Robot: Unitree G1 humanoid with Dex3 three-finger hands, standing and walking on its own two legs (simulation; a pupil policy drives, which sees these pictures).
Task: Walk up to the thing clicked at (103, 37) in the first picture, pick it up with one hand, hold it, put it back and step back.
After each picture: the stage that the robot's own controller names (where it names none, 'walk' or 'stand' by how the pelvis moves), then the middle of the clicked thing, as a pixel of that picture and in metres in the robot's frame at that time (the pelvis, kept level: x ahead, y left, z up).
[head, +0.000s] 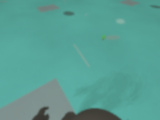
stand; (103, 37) +1.92 -0.32 -0.72
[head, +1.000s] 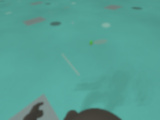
walk; (91, 43) +1.81 +0.07 -0.69
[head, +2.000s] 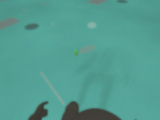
walk; (76, 52) +1.24 +0.33 -0.72
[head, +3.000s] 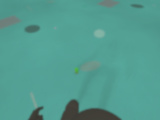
walk; (76, 70) +0.77 +0.24 -0.72
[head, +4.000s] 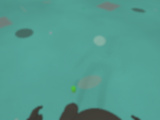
walk; (73, 89) +0.45 +0.18 -0.69
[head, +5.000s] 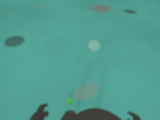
stand; (69, 101) +0.29 +0.21 -0.72
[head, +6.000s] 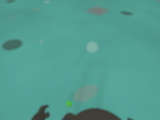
stand; (69, 104) +0.28 +0.21 -0.73
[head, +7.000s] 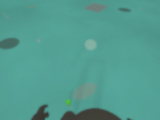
stand; (68, 102) +0.28 +0.22 -0.72
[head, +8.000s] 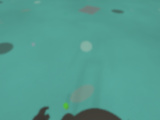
stand; (66, 106) +0.25 +0.24 -0.72
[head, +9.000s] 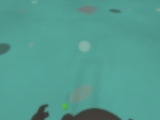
stand; (65, 106) +0.25 +0.25 -0.72
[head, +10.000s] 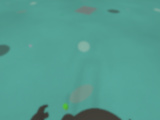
stand; (65, 106) +0.25 +0.25 -0.72
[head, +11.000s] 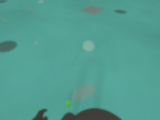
stand; (68, 103) +0.28 +0.22 -0.73
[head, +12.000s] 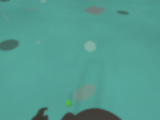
stand; (68, 103) +0.29 +0.21 -0.73
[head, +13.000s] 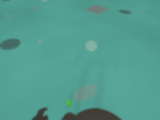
stand; (68, 103) +0.28 +0.21 -0.73
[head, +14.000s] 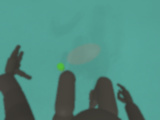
go down; (61, 67) +0.37 +0.23 -0.37
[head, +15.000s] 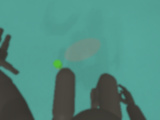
go down; (58, 64) +0.37 +0.25 -0.30
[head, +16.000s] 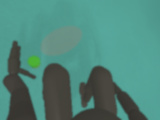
close in; (34, 62) +0.34 +0.28 -0.22
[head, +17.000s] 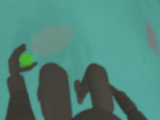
close; (26, 62) +0.35 +0.28 -0.21
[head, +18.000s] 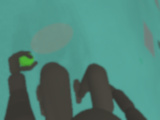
lift; (26, 61) +0.34 +0.28 -0.22
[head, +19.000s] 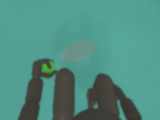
lift; (48, 68) +0.29 +0.27 -0.10
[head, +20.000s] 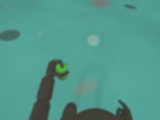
lift; (62, 72) +0.32 +0.18 +0.03
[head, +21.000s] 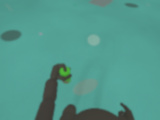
hold; (65, 75) +0.32 +0.16 -0.01
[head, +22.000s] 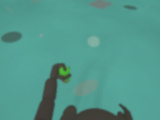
hold; (65, 75) +0.32 +0.17 +0.00
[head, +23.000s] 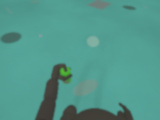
hold; (66, 75) +0.32 +0.16 -0.01
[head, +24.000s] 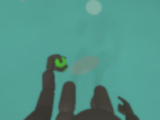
crouch; (61, 65) +0.37 +0.20 -0.07
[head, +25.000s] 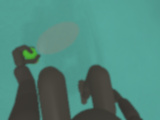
lower; (32, 56) +0.39 +0.28 -0.21
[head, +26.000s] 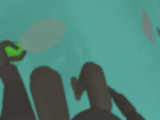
lower; (15, 53) +0.40 +0.30 -0.22
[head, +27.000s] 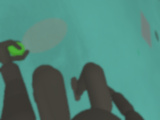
lower; (18, 52) +0.40 +0.30 -0.22
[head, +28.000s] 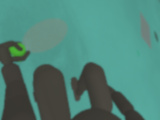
lower; (19, 53) +0.39 +0.30 -0.22
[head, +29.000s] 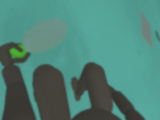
loosen; (19, 54) +0.39 +0.30 -0.22
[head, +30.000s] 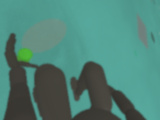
withdraw; (24, 57) +0.38 +0.26 -0.22
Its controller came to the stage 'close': yes
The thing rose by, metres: 0.71
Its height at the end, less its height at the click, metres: +0.00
